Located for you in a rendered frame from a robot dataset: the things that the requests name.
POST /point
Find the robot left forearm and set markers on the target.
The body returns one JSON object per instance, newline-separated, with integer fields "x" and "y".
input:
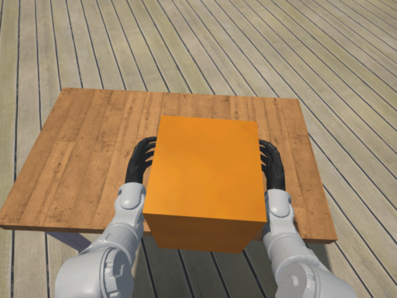
{"x": 126, "y": 228}

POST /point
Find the right robot hand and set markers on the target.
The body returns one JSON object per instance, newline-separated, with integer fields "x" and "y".
{"x": 273, "y": 170}

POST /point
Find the carton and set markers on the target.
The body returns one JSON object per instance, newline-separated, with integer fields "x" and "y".
{"x": 205, "y": 190}

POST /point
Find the left robot hand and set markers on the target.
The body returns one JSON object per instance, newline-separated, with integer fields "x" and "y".
{"x": 137, "y": 165}

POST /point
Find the table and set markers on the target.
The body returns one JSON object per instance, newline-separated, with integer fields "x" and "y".
{"x": 70, "y": 180}

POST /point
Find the robot left upper arm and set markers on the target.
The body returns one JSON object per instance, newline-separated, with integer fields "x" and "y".
{"x": 103, "y": 273}

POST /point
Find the robot right upper arm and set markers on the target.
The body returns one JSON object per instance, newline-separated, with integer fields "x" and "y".
{"x": 302, "y": 279}

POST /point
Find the robot right forearm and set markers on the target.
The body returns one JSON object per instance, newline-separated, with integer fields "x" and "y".
{"x": 282, "y": 242}

